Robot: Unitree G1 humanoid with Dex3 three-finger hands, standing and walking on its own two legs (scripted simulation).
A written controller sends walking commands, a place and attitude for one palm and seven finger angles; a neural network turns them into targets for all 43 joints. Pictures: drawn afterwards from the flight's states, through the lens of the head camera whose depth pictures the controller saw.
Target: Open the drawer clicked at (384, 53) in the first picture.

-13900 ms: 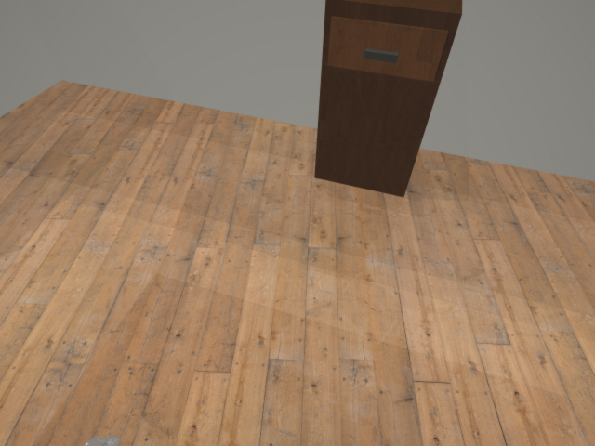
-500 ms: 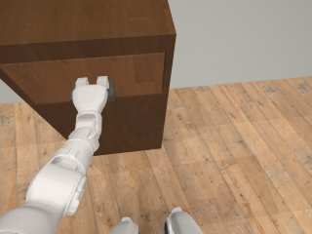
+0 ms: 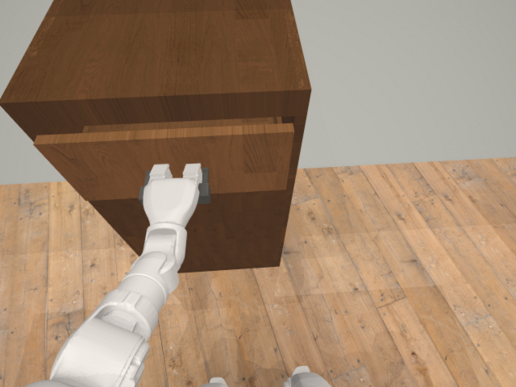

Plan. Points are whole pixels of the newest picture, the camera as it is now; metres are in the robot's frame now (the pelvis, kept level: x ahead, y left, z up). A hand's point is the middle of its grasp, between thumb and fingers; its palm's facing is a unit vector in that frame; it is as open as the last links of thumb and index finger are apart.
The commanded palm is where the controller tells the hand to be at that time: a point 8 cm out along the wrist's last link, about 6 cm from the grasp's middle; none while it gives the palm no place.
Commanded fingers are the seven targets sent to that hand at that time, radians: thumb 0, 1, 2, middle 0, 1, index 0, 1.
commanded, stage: pull the drawer open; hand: left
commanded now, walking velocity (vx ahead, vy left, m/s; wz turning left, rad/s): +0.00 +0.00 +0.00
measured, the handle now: (176, 184) +0.46 +0.15 -0.02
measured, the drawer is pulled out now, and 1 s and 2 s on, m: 0.03 0.16 0.30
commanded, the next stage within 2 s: open the thumb to release the handle in 1.92 s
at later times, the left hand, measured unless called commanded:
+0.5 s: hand (179, 217) +0.41 +0.14 -0.04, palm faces -0.03 -0.02 -1.00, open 6.0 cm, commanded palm +0.35 +0.14 +0.01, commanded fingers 0.00 0.90 0.90 -0.40 -1.35 -0.40 -1.35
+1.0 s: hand (175, 286) +0.28 +0.13 -0.04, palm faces -0.01 -0.08 -1.00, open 6.0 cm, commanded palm +0.24 +0.14 +0.01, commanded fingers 0.00 0.90 0.90 -0.40 -1.35 -0.40 -1.35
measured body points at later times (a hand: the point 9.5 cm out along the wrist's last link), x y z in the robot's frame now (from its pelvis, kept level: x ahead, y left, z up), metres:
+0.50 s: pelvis -0.02 -0.01 +0.00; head +0.08 -0.02 +0.44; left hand +0.40 +0.14 +0.01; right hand +0.02 -0.26 -0.15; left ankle -0.04 +0.10 -0.68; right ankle +0.00 -0.11 -0.68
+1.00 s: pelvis -0.01 -0.01 +0.01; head +0.04 -0.02 +0.46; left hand +0.28 +0.13 +0.01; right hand +0.19 -0.24 -0.10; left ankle -0.04 +0.10 -0.68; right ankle +0.00 -0.11 -0.68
